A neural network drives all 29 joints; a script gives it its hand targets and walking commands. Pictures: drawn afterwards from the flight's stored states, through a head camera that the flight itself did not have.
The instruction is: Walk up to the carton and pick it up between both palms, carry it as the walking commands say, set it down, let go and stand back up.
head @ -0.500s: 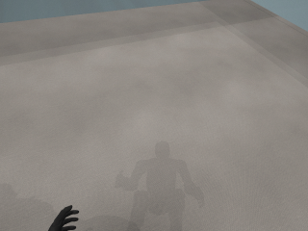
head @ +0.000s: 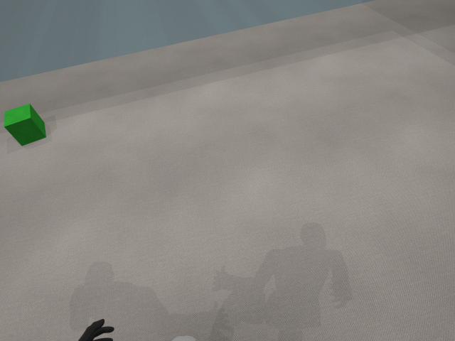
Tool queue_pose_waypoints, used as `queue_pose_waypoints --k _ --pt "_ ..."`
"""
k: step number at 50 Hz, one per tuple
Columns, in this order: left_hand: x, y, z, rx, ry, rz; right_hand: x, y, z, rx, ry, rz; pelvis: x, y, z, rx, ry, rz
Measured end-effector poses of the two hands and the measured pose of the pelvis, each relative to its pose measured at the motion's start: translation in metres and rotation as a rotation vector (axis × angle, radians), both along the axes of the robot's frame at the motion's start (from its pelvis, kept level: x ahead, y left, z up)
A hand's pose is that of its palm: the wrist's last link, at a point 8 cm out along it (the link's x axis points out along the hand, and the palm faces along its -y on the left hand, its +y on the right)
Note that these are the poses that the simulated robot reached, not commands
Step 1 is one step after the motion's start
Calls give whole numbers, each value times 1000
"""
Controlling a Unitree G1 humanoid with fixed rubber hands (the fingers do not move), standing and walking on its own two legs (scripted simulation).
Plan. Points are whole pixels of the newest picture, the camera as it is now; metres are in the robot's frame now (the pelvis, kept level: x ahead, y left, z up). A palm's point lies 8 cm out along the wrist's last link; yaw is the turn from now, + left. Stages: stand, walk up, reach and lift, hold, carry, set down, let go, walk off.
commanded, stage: walk up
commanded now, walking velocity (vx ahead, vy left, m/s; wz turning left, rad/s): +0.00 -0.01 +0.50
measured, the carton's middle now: (25, 124) +1.63 +1.55 -0.69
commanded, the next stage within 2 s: none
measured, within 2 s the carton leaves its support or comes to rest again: neither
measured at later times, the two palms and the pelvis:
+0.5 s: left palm out of the picture +0.03 +0.36 -0.15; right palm out of the picture +0.14 -0.14 -0.13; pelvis -0.02 +0.08 -0.03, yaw +14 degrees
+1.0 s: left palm out of the picture +0.00 +0.35 -0.11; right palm out of the picture +0.12 -0.19 -0.10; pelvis -0.01 +0.06 +0.00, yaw +27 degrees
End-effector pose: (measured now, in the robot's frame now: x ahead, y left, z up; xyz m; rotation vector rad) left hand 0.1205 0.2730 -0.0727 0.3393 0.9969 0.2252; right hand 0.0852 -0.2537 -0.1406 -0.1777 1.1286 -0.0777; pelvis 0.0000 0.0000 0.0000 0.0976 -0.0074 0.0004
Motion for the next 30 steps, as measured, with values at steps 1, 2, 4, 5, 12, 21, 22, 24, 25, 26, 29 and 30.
queue_pose_waypoints --k 1,2,4,5,12,21,22,24,25,26,29,30 --pt "-2 -1 1 -2 -7 8 -2 0 -1 2 11 9 0 -1 0 2 1 11" --pt "-4 -3 1 -6 -9 16 -4 1 -2 3 22 16 0 -1 0 3 2 20" --pt "-11 -3 -1 -16 -8 34 -8 2 -3 1 38 29 -1 -1 0 2 3 36" --pt "-14 -3 -3 -22 -7 43 -8 2 -2 -2 42 36 -2 0 0 -1 2 43" --pt "-42 11 -20 -72 -3 120 6 19 5 -40 30 101 -7 13 -4 -46 0 112" --pt "-85 55 -57 -154 21 236 54 83 18 -85 -62 207 -16 58 -16 -126 -12 207" --pt "-87 63 -62 -161 16 246 57 91 17 -93 -74 213 -17 65 -19 -134 -20 213" --pt "-88 80 -74 -172 1 256 58 104 13 -111 -90 226 -19 80 -29 -156 -42 222" --pt "-89 88 -75 -175 -4 264 55 111 14 -113 -87 232 -20 85 -29 -157 -52 232" --pt "-88 94 -73 -178 -14 274 50 116 15 -117 -76 239 -22 89 -27 -162 -55 245" --pt "-86 110 -60 -183 -65 303 33 121 23 -142 -18 272 -27 97 -18 -183 -48 292" --pt "-87 114 -57 -184 -75 312 29 122 26 -151 -1 283 -29 98 -15 -187 -42 306"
